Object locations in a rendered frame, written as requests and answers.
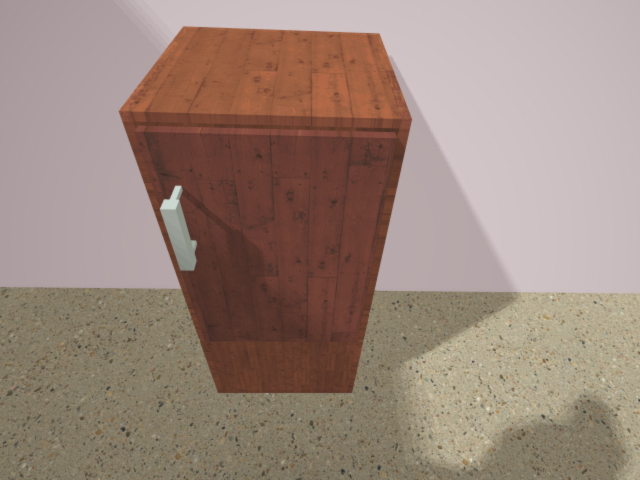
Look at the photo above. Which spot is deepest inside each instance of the handle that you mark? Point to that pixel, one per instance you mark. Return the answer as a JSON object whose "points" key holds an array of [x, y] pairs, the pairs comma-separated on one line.
{"points": [[184, 248]]}

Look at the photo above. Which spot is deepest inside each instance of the cupboard door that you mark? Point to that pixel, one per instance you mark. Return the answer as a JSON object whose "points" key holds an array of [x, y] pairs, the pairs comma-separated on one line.
{"points": [[286, 224]]}

